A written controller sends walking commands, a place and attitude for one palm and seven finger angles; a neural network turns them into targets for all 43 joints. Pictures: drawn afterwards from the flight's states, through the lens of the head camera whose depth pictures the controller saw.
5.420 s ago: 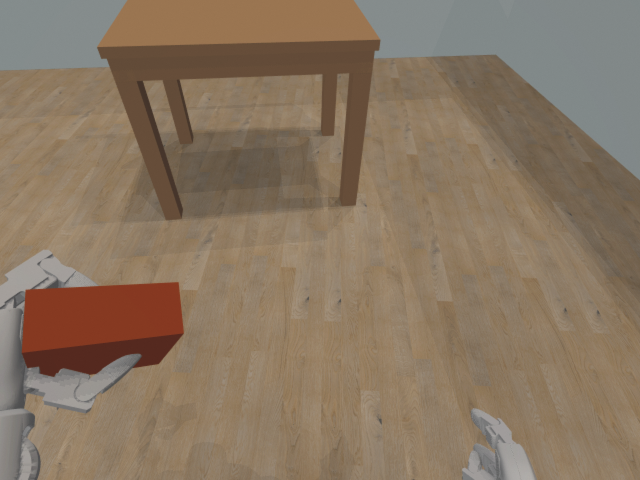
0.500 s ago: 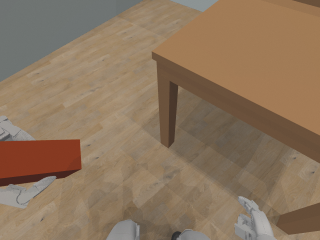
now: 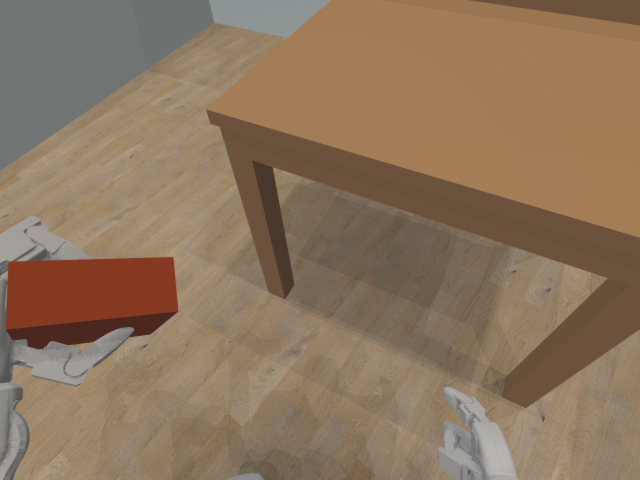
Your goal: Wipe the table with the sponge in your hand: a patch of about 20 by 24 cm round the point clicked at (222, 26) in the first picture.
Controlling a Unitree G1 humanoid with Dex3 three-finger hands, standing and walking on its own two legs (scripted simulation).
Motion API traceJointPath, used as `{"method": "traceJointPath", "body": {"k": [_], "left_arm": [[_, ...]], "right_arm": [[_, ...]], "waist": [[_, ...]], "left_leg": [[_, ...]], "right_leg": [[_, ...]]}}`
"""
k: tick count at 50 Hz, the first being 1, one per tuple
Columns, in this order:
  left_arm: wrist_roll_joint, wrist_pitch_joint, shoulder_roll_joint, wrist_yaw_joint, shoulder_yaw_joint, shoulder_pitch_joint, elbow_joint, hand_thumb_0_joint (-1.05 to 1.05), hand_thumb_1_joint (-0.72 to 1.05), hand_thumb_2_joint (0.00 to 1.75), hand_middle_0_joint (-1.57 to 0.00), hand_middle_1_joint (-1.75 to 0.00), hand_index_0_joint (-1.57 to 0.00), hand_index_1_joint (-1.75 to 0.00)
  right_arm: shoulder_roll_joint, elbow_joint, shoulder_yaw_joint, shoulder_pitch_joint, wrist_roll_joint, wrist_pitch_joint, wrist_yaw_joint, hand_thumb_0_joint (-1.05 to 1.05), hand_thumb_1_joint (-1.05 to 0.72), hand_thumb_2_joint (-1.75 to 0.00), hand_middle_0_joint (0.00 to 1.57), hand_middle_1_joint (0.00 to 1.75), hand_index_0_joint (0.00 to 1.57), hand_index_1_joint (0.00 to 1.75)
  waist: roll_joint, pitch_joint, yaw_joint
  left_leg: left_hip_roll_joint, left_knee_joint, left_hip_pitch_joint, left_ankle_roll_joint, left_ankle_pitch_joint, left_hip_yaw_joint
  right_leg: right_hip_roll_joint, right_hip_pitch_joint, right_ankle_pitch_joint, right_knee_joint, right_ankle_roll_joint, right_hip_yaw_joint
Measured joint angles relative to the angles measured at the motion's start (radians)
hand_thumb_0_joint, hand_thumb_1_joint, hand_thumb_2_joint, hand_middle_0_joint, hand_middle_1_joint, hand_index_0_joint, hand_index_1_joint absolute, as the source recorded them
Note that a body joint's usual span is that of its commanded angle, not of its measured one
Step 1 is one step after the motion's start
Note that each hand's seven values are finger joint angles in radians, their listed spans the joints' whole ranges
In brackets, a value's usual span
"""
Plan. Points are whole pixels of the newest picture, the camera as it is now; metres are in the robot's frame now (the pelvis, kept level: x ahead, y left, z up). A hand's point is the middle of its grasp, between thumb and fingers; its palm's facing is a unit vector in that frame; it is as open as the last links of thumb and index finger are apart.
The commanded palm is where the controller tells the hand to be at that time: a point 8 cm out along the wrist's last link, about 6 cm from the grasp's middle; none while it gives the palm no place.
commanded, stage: turn to face it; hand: left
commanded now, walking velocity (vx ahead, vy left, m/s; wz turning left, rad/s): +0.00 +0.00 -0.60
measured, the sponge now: (116, 303) +0.23 +0.22 +0.16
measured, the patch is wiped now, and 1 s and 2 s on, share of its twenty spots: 0.00 0.00 0.00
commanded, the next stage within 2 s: take the last steps up to it in 1.24 s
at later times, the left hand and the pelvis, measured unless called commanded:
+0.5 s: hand (166, 338) +0.20 +0.15 +0.18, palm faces +0.14 -0.89 -0.44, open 9.2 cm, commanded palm +0.15 +0.20 +0.20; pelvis -0.07 -0.02 +0.01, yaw -16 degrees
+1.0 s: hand (335, 374) +0.18 +0.01 +0.20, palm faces -0.18 -0.82 -0.55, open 9.2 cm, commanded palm +0.15 +0.08 +0.20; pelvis -0.13 -0.06 +0.01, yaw -34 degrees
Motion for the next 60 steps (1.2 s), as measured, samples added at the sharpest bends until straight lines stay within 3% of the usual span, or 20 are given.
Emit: {"method": "traceJointPath", "body": {"k": [1,3,5,7,13,19,22,23,25,28,30,34,36,39,42,46,52,54,57,60], "left_arm": [[0.001,-0.002,0.0,-0.001,-0.005,-0.016,0.002,0.0,-0.43,1.03,-0.84,-1.37,-0.84,-1.37],[-0.014,-0.002,0.001,-0.003,-0.004,-0.013,-0.016,0.0,-0.43,1.03,-0.84,-1.37,-0.84,-1.37],[-0.029,-0.007,0.006,-0.003,0.012,0.036,-0.053,0.0,-0.43,1.03,-0.84,-1.37,-0.84,-1.37],[-0.037,-0.018,0.02,-0.002,0.029,0.094,-0.088,0.0,-0.43,1.03,-0.84,-1.37,-0.84,-1.37],[-0.048,-0.035,0.067,0.006,0.071,0.169,-0.101,0.0,-0.43,1.03,-0.84,-1.37,-0.84,-1.37],[-0.04,-0.009,0.03,0.013,0.04,0.129,-0.056,0.0,-0.43,1.02,-0.84,-1.37,-0.84,-1.37],[-0.033,-0.003,0.008,0.005,0.011,0.105,-0.064,0.0,-0.43,1.02,-0.84,-1.37,-0.84,-1.36],[-0.03,-0.008,0.007,-0.001,0.007,0.093,-0.064,0.0,-0.43,1.02,-0.84,-1.37,-0.84,-1.36],[-0.017,-0.01,0.012,-0.011,0.009,0.076,-0.062,0.0,-0.43,1.02,-0.84,-1.37,-0.84,-1.36],[-0.009,-0.022,0.02,-0.016,0.026,0.08,-0.047,0.0,-0.43,1.02,-0.84,-1.37,-0.84,-1.36],[-0.011,-0.021,0.004,-0.01,0.026,0.086,-0.035,0.0,-0.43,1.02,-0.84,-1.37,-0.84,-1.36],[-0.008,-0.012,-0.002,0.001,0.02,0.053,-0.017,0.0,-0.43,1.02,-0.84,-1.37,-0.84,-1.36],[0.001,-0.011,0.001,0.001,0.014,0.006,-0.007,0.0,-0.43,1.02,-0.84,-1.37,-0.84,-1.36],[-0.013,-0.009,-0.011,-0.002,0.003,-0.022,-0.015,-0.01,-0.43,1.02,-0.84,-1.37,-0.84,-1.36],[-0.03,-0.015,-0.001,-0.004,0.017,0.056,-0.075,-0.01,-0.43,1.02,-0.84,-1.37,-0.84,-1.36],[-0.035,-0.038,0.048,-0.004,0.054,0.156,-0.143,-0.01,-0.43,1.02,-0.84,-1.37,-0.84,-1.36],[-0.031,-0.043,0.076,0.004,0.087,0.164,-0.131,-0.01,-0.43,1.02,-0.84,-1.37,-0.84,-1.36],[-0.023,-0.039,0.065,0.002,0.082,0.13,-0.101,-0.01,-0.43,1.02,-0.84,-1.37,-0.84,-1.36],[-0.009,-0.032,0.03,0.002,0.059,0.102,-0.044,-0.01,-0.43,1.02,-0.84,-1.37,-0.84,-1.36],[-0.003,-0.016,-0.011,0.006,0.019,0.099,-0.029,-0.01,-0.42,1.02,-0.84,-1.37,-0.84,-1.36]], "right_arm": [[-0.007,0.011,-0.002,-0.011,0.0,0.003,0.0,0.01,-0.9,-0.9,0.21,0.3,0.21,0.3],[-0.022,0.04,-0.008,-0.038,0.0,0.025,-0.002,0.01,-0.9,-0.9,0.21,0.3,0.21,0.3],[-0.038,0.055,-0.018,-0.061,-0.005,0.052,-0.005,0.01,-0.9,-0.9,0.21,0.3,0.21,0.3],[-0.055,0.059,-0.034,-0.067,-0.007,0.075,-0.009,0.01,-0.9,-0.9,0.21,0.3,0.21,0.3],[-0.103,0.061,-0.08,-0.045,-0.007,0.109,-0.027,0.01,-0.91,-0.9,0.2,0.3,0.2,0.3],[-0.128,0.042,-0.084,-0.032,-0.003,0.131,-0.023,0.01,-0.91,-0.9,0.2,0.3,0.2,0.3],[-0.124,0.022,-0.076,-0.034,-0.007,0.129,-0.021,0.01,-0.91,-0.9,0.2,0.3,0.2,0.3],[-0.115,0.017,-0.075,-0.039,-0.011,0.126,-0.022,0.01,-0.91,-0.9,0.2,0.3,0.2,0.3],[-0.091,0.005,-0.07,-0.042,-0.014,0.11,-0.028,0.01,-0.91,-0.9,0.2,0.3,0.2,0.3],[-0.048,-0.002,-0.062,-0.027,-0.005,0.078,-0.025,0.01,-0.91,-0.9,0.2,0.3,0.2,0.3],[-0.032,0.001,-0.047,-0.014,0.003,0.057,-0.017,0.01,-0.91,-0.9,0.2,0.3,0.2,0.3],[-0.003,0.007,-0.013,0.007,0.002,0.014,-0.004,0.01,-0.9,-0.9,0.2,0.3,0.2,0.3],[-0.004,0.015,-0.005,-0.001,0.002,0.004,0.001,0.01,-0.9,-0.9,0.21,0.3,0.21,0.3],[-0.023,0.055,-0.009,-0.05,-0.001,0.035,-0.001,0.01,-0.9,-0.9,0.21,0.3,0.21,0.3],[-0.046,0.063,-0.023,-0.079,-0.009,0.077,-0.005,0.01,-0.9,-0.9,0.21,0.3,0.21,0.3],[-0.078,0.055,-0.054,-0.067,-0.012,0.095,-0.018,0.01,-0.91,-0.9,0.2,0.3,0.2,0.3],[-0.124,0.041,-0.081,-0.027,-0.003,0.092,-0.034,0.01,-0.91,-0.9,0.2,0.3,0.2,0.3],[-0.115,0.039,-0.085,-0.021,-0.003,0.083,-0.045,0.01,-0.91,-0.9,0.2,0.3,0.2,0.3],[-0.085,0.04,-0.082,-0.002,-0.006,0.053,-0.051,0.01,-0.91,-0.9,0.2,0.3,0.2,0.3],[-0.054,0.045,-0.064,0.015,0.0,0.014,-0.04,0.01,-0.91,-0.9,0.2,0.3,0.2,0.3]], "waist": [[0.011,0.02,-0.014],[-0.005,0.045,-0.032],[-0.024,0.06,-0.051],[-0.037,0.061,-0.069],[-0.069,0.003,-0.074],[-0.107,-0.064,-0.049],[-0.118,-0.083,-0.042],[-0.128,-0.077,-0.039],[-0.127,-0.062,-0.03],[-0.098,-0.058,-0.019],[-0.061,-0.056,-0.001],[-0.018,-0.026,0.014],[0.006,0.006,0.003],[-0.011,0.048,-0.026],[-0.044,0.059,-0.06],[-0.08,0.029,-0.082],[-0.1,-0.036,-0.078],[-0.12,-0.037,-0.064],[-0.107,-0.053,-0.056],[-0.076,-0.062,-0.04]], "left_leg": [[-0.002,0.074,-0.036,0.01,-0.063,-0.035],[-0.064,0.27,-0.119,0.02,-0.148,-0.106],[-0.12,0.418,-0.177,0.018,-0.143,-0.138],[-0.155,0.453,-0.201,0.015,-0.123,-0.142],[-0.208,0.268,-0.163,0.023,-0.111,-0.124],[-0.237,0.034,-0.06,0.055,-0.149,-0.121],[-0.231,-0.151,0.023,0.085,-0.101,-0.107],[-0.228,-0.173,0.027,0.09,-0.024,-0.096],[-0.203,-0.162,0.025,0.093,0.07,-0.07],[-0.157,-0.139,0.036,0.065,0.047,-0.049],[-0.115,-0.131,0.045,0.046,0.035,-0.027],[-0.037,-0.062,0.035,0.007,0.004,0.004],[0.004,0.036,-0.009,0.008,-0.031,-0.017],[-0.069,0.311,-0.131,0.025,-0.159,-0.123],[-0.14,0.422,-0.19,0.026,-0.145,-0.144],[-0.186,0.257,-0.161,0.032,-0.127,-0.114],[-0.213,-0.117,-0.014,0.074,-0.02,-0.09],[-0.212,-0.133,-0.002,0.094,0.065,-0.069],[-0.181,-0.126,0.01,0.089,0.046,-0.06],[-0.135,-0.131,0.024,0.07,0.043,-0.052]], "right_leg": [[0.013,-0.014,0.007,0.019,-0.035,-0.006],[0.019,-0.046,0.005,0.038,-0.081,0.012],[0.031,-0.057,0.028,0.013,-0.098,0.042],[0.045,-0.056,0.064,-0.027,-0.102,0.068],[0.082,-0.057,0.153,-0.132,-0.116,0.131],[0.108,-0.081,0.222,-0.19,-0.116,0.187],[0.128,-0.11,0.241,-0.187,-0.104,0.203],[0.132,-0.127,0.197,-0.152,-0.086,0.21],[0.133,-0.192,0.017,0.059,-0.033,0.179],[0.084,-0.241,-0.107,0.358,0.012,0.106],[0.036,-0.199,-0.141,0.328,0.029,0.064],[-0.017,-0.04,-0.085,0.061,0.041,0.027],[0.0,-0.01,0.019,0.002,-0.007,0.006],[0.013,-0.055,0.009,0.038,-0.067,0.028],[0.026,-0.065,0.05,-0.01,-0.075,0.076],[0.045,-0.07,0.107,-0.08,-0.081,0.128],[0.081,-0.097,0.143,-0.101,-0.073,0.167],[0.081,-0.124,0.047,-0.024,-0.05,0.176],[0.068,-0.187,-0.114,0.264,-0.004,0.126],[0.028,-0.152,-0.141,0.278,0.019,0.066]]}}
